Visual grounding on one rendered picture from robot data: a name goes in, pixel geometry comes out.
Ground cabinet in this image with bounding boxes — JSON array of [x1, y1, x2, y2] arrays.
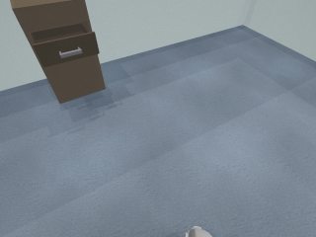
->
[[10, 0, 106, 104]]

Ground handle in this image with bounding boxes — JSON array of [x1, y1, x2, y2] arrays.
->
[[59, 46, 83, 58]]

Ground drawer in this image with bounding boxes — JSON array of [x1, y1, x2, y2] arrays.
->
[[31, 23, 100, 68]]

